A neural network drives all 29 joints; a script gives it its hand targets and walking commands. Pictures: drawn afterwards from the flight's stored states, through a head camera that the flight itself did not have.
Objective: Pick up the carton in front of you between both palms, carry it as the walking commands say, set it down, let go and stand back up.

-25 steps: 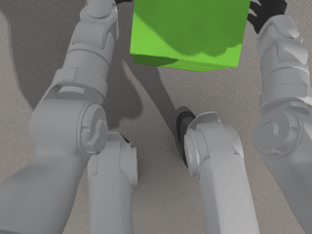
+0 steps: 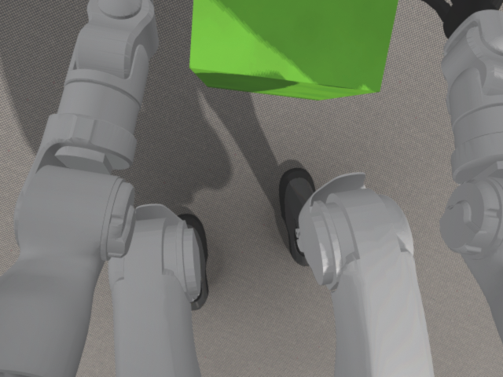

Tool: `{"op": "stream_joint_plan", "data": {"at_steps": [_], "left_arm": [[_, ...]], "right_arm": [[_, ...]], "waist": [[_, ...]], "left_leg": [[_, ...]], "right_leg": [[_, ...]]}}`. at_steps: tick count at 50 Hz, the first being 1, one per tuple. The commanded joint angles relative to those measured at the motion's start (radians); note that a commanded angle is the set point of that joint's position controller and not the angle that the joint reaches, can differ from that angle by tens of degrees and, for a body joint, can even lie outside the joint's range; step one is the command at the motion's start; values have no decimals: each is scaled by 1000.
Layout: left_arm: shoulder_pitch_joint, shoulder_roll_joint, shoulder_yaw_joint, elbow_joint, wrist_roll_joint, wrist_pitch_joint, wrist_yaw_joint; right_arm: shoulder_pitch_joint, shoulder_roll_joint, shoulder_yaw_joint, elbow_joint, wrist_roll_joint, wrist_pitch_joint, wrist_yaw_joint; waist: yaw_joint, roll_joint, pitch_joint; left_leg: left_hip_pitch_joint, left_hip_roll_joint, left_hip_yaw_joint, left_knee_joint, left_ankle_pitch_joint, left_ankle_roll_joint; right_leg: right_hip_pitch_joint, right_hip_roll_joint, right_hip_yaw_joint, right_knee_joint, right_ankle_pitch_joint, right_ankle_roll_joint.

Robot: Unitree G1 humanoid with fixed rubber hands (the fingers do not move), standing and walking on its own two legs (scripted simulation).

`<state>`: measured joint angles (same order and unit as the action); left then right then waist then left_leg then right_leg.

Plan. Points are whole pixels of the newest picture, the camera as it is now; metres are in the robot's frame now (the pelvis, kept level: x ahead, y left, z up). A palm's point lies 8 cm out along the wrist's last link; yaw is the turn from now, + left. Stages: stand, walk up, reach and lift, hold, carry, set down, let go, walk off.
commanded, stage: set down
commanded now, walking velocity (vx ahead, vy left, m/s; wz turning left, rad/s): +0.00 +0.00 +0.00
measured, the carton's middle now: (281, 14) +0.54 -0.12 -0.25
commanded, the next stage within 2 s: let go in 0.90 s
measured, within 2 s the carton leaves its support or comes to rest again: neither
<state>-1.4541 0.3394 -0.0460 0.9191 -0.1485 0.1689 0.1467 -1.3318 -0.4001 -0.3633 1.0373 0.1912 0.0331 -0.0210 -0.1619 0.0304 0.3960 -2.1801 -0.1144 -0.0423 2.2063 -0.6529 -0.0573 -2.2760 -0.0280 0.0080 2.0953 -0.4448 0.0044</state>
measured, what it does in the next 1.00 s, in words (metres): rises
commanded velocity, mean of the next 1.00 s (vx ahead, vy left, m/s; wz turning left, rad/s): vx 0.00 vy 0.00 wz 0.00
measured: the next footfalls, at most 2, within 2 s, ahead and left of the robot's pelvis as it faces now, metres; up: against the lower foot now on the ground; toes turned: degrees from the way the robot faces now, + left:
none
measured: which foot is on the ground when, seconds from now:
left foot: down 0.00-1.00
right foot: down 0.00-1.00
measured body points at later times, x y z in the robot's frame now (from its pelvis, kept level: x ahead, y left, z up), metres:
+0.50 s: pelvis +0.01 +0.00 +0.11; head +0.33 -0.04 +0.42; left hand +0.60 +0.05 +0.01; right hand +0.49 -0.33 +0.01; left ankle +0.09 +0.12 -0.34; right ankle +0.15 -0.12 -0.34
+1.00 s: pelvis +0.04 -0.01 +0.25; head +0.33 -0.05 +0.59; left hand +0.59 +0.05 +0.15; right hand +0.48 -0.33 +0.16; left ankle +0.09 +0.12 -0.34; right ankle +0.14 -0.12 -0.34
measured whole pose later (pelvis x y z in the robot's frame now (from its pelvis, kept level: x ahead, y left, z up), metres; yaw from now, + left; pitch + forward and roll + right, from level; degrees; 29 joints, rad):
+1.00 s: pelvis +0.04 -0.01 +0.25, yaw -1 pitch +44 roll +2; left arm -1.13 0.21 0.20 0.87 0.07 0.23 0.08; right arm -0.98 -0.24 -0.42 0.78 0.01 0.17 0.05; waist -0.16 0.05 -0.07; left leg -1.57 -0.07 -0.06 1.23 -0.43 -0.04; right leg -1.66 0.02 0.04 1.17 -0.27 0.00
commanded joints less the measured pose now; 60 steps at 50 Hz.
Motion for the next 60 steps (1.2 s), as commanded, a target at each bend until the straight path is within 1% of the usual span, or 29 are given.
{"op": "stream_joint_plan", "data": {"at_steps": [1,2,7,8,10,11,12,15,16,20,21,22,24,28,32,35,36,37,39,40,43,44,45,46,47,49,57,59,60], "left_arm": [[-255,65,122,-105,70,50,4],[-248,74,159,-13,84,55,-1],[-270,40,179,-4,88,38,-32],[-203,49,183,81,111,42,-38],[-263,71,211,25,113,30,-40],[-247,91,220,-5,136,34,-32],[-205,53,233,82,135,32,-35],[-136,57,210,121,149,52,-47],[-212,82,226,-6,148,45,-40],[-209,40,210,-74,135,63,-36],[-170,36,184,-75,133,75,-40],[-118,-24,191,-60,131,78,-42],[-155,30,207,-106,159,79,-46],[-182,6,158,-222,141,97,-31],[-102,34,227,-227,178,105,-32],[-28,-31,178,-176,167,103,-49],[50,-24,262,-56,204,98,-52],[17,-43,240,-204,188,70,-61],[60,-42,253,-154,198,63,-63],[59,-77,232,-126,202,52,-64],[54,-77,236,-208,199,37,-70],[54,-79,234,-142,183,39,-76],[40,-48,255,-208,197,36,-72],[75,-28,265,-138,210,40,-72],[83,-46,246,-181,220,36,-65],[178,-51,299,-160,261,42,-56],[549,-203,289,-368,316,8,7],[615,-251,254,-433,273,-8,1],[659,-223,253,-444,284,-20,-3]], "right_arm": [[-188,-148,14,-176,-32,68,-23],[-197,-127,29,-206,-19,82,-34],[-175,-57,-3,-168,-86,101,-30],[-147,2,38,-149,-74,106,-22],[-173,-37,-8,-250,-113,98,-40],[-153,-72,-29,-236,-124,104,-44],[-156,-19,9,-200,-99,115,-31],[-153,-6,-5,-271,-90,125,-11],[-108,-93,-57,-260,-128,126,-14],[-79,-27,3,-293,-81,147,-3],[-3,-82,-43,-280,-108,147,-6],[30,-47,-30,-239,-98,151,5],[-24,-32,-40,-330,-82,155,16],[-12,-121,-100,-427,-95,139,29],[49,-35,-35,-391,-114,166,43],[122,-45,-81,-348,-125,163,37],[108,-18,-42,-342,-135,159,45],[136,-4,-37,-407,-107,138,55],[107,15,-46,-396,-142,139,60],[135,-1,-81,-328,-177,130,63],[164,-5,-93,-388,-169,122,65],[235,11,-77,-305,-203,119,65],[150,-12,-86,-364,-183,107,64],[153,32,-58,-358,-183,122,69],[170,-10,-95,-385,-194,117,74],[224,14,-50,-397,-205,120,85],[566,17,36,-463,-278,93,153],[651,26,102,-492,-261,71,165],[649,16,102,-522,-252,63,161]], "waist": [[-89,27,-1374],[-56,13,-1367],[-114,-21,-1241],[-62,-53,-1209],[-95,-51,-1258],[-70,0,-1313],[-32,-74,-1266],[-26,-27,-1327],[-74,31,-1389],[-62,-44,-1504],[-138,51,-1490],[-74,52,-1425],[-67,80,-1473],[-146,203,-1596],[-60,74,-1550],[-79,146,-1529],[-7,57,-1442],[-44,88,-1482],[-22,-8,-1447],[-65,38,-1439],[-56,83,-1453],[-114,43,-1428],[-30,84,-1436],[-52,-17,-1381],[-60,95,-1493],[2,59,-1401],[25,17,-1307],[-9,-80,-1270],[6,-32,-1208]], "left_leg": [[371,-11,138,-300,106,18],[336,-15,160,-303,57,24],[261,-21,143,-364,-5,35],[234,-14,135,-394,3,46],[223,-15,141,-414,7,37],[240,-14,142,-434,28,24],[242,-22,145,-470,51,38],[336,-16,117,-537,52,48],[378,-20,131,-524,48,27],[518,-25,119,-600,133,42],[487,-24,127,-583,121,20],[517,-28,126,-635,121,19],[612,-15,114,-706,156,23],[810,-10,93,-730,279,-9],[756,-10,88,-810,274,9],[773,-6,79,-909,309,0],[766,-20,92,-915,303,14],[791,-15,95,-901,349,8],[722,-20,77,-969,372,23],[720,-22,88,-979,393,5],[839,-21,90,-1042,404,5],[867,-19,91,-1058,330,1],[815,-31,92,-1070,392,-2],[856,-15,80,-1114,357,13],[925,-17,77,-1124,410,0],[962,-15,84,-1152,383,-3],[1204,-4,52,-1352,481,-9],[1192,-3,50,-1396,464,0],[1132,-6,65,-1416,407,0]], "right_leg": [[989,29,-65,-228,331,33],[1040,36,-30,-283,263,38],[922,51,-63,-353,183,43],[942,57,-49,-362,201,53],[1028,62,-49,-399,186,52],[1073,49,-41,-398,235,55],[1040,71,-62,-421,277,71],[990,66,-87,-422,281,65],[995,59,-82,-448,251,58],[1081,82,-89,-527,370,74],[1040,74,-87,-525,362,62],[994,80,-105,-546,328,62],[991,71,-120,-585,375,68],[961,80,-119,-639,466,34],[1184,90,-90,-714,498,43],[1188,74,-87,-767,555,39],[1205,91,-97,-807,467,51],[1190,92,-88,-808,527,49],[1305,86,-72,-840,606,57],[1314,83,-69,-864,635,49],[1382,84,-63,-929,634,45],[1377,84,-73,-967,552,44],[1416,76,-49,-950,610,33],[1437,88,-70,-986,576,52],[1495,85,-70,-979,646,34],[1470,80,-58,-1041,559,33],[1684,75,-51,-1197,592,11],[1786,77,-45,-1241,582,4],[1828,64,-21,-1252,568,-2]]}}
